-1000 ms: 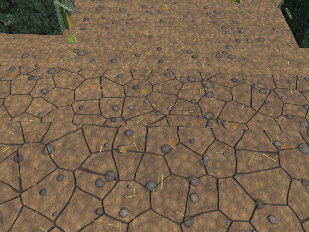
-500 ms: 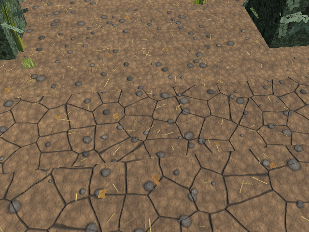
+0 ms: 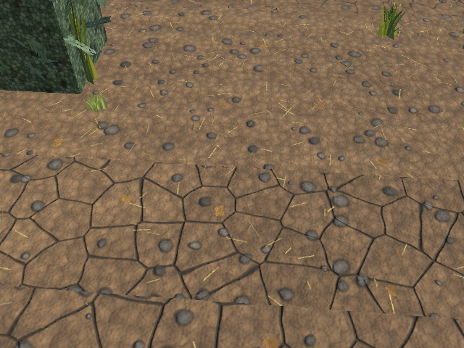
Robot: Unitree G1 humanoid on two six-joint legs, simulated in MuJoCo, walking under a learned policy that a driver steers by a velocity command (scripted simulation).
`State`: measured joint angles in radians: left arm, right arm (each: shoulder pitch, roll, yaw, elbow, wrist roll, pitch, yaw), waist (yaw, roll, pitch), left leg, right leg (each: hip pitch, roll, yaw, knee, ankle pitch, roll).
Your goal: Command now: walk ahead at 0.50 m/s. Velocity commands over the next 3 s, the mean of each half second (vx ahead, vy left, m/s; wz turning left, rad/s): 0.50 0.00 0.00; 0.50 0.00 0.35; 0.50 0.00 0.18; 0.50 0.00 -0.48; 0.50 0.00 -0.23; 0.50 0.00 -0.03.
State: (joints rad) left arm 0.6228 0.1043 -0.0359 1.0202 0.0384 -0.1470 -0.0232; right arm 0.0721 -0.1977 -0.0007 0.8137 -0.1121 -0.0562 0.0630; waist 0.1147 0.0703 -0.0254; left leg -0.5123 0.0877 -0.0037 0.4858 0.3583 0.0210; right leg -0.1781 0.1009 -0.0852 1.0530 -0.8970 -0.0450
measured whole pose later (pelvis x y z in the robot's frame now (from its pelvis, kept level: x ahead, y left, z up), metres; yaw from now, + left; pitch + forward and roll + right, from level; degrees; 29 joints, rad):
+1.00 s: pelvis +0.57 -0.02 -0.08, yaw +15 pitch -2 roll -3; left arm 0.58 0.10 -0.01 1.13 0.11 -0.15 0.01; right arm 0.16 -0.15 -0.03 0.89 -0.07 -0.06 0.08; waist 0.09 0.05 0.05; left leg -0.67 0.12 -0.11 0.75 0.32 0.04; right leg 0.06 0.04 -0.28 0.38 -0.41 -0.04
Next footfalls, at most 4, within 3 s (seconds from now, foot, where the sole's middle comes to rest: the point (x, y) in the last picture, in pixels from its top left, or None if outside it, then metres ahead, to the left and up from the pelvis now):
0.04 left None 0.19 0.11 -0.84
0.50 right None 0.52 -0.12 -0.84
1.28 left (202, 276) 0.86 0.24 -1.01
1.70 right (258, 210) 1.20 0.05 -1.01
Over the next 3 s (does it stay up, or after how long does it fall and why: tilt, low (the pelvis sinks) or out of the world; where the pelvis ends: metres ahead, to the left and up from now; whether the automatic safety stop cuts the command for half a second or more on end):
stays up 1.73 0.08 -0.23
